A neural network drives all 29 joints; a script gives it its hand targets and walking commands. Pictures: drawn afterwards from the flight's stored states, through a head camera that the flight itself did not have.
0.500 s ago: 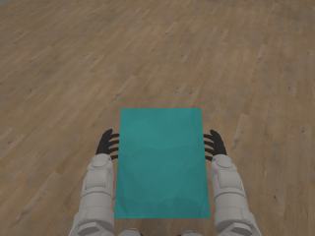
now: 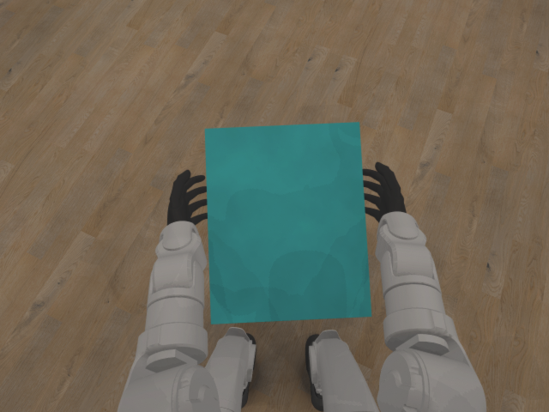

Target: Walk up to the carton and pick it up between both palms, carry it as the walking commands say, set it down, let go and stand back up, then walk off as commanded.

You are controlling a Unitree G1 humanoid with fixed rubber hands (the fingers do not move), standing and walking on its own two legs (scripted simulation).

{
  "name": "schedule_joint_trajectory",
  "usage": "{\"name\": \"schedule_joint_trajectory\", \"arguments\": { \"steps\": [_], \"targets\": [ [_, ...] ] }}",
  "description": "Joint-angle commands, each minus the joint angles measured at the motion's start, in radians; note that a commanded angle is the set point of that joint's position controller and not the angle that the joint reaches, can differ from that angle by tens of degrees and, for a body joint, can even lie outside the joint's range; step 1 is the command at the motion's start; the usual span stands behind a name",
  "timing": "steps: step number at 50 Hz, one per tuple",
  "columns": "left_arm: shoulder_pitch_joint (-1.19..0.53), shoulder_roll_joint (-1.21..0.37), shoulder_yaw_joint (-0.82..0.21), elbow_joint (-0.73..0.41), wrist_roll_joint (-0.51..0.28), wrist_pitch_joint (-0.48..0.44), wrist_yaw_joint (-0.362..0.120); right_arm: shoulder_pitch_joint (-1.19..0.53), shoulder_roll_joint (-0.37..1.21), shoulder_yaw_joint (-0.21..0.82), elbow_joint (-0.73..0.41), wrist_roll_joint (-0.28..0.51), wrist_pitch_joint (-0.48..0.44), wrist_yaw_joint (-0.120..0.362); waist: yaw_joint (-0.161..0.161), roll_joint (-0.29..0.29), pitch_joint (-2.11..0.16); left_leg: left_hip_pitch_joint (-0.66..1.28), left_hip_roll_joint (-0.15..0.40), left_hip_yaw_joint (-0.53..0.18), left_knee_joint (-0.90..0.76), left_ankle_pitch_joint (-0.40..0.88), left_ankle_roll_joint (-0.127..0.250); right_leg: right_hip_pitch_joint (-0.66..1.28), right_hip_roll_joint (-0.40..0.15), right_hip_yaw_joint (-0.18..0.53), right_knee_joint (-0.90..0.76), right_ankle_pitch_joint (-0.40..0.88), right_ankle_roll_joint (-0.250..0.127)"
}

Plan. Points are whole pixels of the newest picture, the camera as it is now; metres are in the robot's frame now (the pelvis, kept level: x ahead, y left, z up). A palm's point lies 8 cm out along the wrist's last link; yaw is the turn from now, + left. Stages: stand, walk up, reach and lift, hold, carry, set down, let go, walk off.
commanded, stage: set down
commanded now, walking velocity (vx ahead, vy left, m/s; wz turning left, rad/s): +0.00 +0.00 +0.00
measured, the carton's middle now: (284, 222) +0.40 +0.01 -0.15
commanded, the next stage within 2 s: none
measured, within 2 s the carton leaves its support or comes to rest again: neither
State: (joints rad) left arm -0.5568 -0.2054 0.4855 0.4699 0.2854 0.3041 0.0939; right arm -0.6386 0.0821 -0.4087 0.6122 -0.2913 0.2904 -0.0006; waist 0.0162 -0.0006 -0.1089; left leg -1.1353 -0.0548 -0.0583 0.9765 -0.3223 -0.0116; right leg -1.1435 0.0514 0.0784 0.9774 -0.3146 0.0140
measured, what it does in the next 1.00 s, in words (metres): lowers itself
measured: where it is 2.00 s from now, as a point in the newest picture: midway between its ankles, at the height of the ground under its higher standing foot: (279, 384)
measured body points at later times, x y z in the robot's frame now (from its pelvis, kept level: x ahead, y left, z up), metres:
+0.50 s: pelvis +0.00 -0.02 -0.08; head +0.21 -0.02 +0.32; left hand +0.41 +0.16 -0.15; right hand +0.44 -0.16 -0.16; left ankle +0.06 +0.12 -0.66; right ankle +0.07 -0.12 -0.66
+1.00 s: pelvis -0.02 -0.01 -0.15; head +0.23 -0.02 +0.22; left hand +0.43 +0.16 -0.24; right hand +0.47 -0.15 -0.24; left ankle +0.06 +0.12 -0.66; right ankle +0.07 -0.12 -0.66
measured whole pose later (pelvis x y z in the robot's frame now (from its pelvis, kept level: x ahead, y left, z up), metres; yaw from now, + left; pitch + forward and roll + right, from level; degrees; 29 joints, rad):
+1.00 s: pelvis -0.02 -0.01 -0.15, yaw +1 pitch +44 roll +2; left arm -0.85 -0.10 0.51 0.60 0.19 0.30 0.14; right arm -0.98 -0.06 -0.34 0.81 -0.20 0.28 -0.12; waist 0.05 -0.02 -0.20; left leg -1.86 -0.09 -0.07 1.60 -0.51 -0.06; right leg -1.89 0.12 0.08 1.61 -0.49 0.02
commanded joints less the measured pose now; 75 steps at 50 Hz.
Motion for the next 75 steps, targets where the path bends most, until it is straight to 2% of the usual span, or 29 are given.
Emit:
{"name": "schedule_joint_trajectory", "arguments": {
  "steps": [1,6,11,21,30,37,61,75],
  "targets": [
    [-0.631,-0.944,-0.631,0.093,-0.144,-0.008,-0.32,-0.549,0.967,0.553,0.064,0.134,-0.021,0.312,-0.008,-0.007,-0.749,0.368,-0.067,0.027,-0.041,0.167,-0.02,0.264,0.081,-0.052,-0.038,0.127,-0.041],
    [-0.677,-0.943,-0.611,0.118,-0.144,-0.002,-0.326,-0.587,0.978,0.542,0.09,0.135,-0.012,0.314,0.0,-0.014,-0.806,0.27,-0.072,0.044,0.034,0.159,-0.02,0.204,0.085,-0.049,0.027,0.128,-0.034],
    [-0.705,-0.932,-0.595,0.128,-0.149,-0.004,-0.325,-0.626,0.979,0.546,0.11,0.154,-0.014,0.307,0.021,-0.03,-0.881,0.187,-0.075,0.052,0.102,0.176,-0.02,0.155,0.088,-0.052,0.091,0.147,-0.027],
    [-0.75,-0.87,-0.592,0.132,-0.182,-0.021,-0.312,-0.669,0.966,0.555,0.121,0.185,-0.029,0.249,0.039,-0.062,-0.982,0.0,-0.088,0.072,0.226,0.183,-0.02,0.11,0.088,-0.041,0.192,0.183,-0.001],
    [-0.811,-0.816,-0.578,0.135,-0.207,-0.033,-0.295,-0.724,0.93,0.546,0.14,0.2,-0.04,0.196,0.045,-0.072,-0.998,-0.138,-0.1,0.092,0.323,0.14,-0.021,0.06,0.097,-0.039,0.284,0.165,0.008],
    [-0.866,-0.794,-0.563,0.138,-0.22,-0.037,-0.278,-0.783,0.898,0.54,0.153,0.206,-0.047,0.173,0.051,-0.076,-1.028,-0.194,-0.106,0.1,0.397,0.139,-0.025,0.002,0.108,-0.049,0.364,0.163,0.009],
    [-1.145,-0.753,-0.502,0.158,-0.234,-0.024,-0.219,-1.033,0.794,0.467,0.226,0.22,-0.029,0.182,0.044,-0.066,-1.08,-0.312,-0.11,0.133,0.605,0.062,-0.039,-0.268,0.12,-0.109,0.593,0.043,0.0],
    [-1.251,-0.711,-0.483,0.16,-0.256,-0.031,-0.219,-1.131,0.76,0.479,0.225,0.239,-0.028,0.177,0.046,-0.091,-1.11,-0.435,-0.11,0.154,0.719,0.064,-0.035,-0.306,0.112,-0.114,0.704,0.073,0.005]
  ]
}}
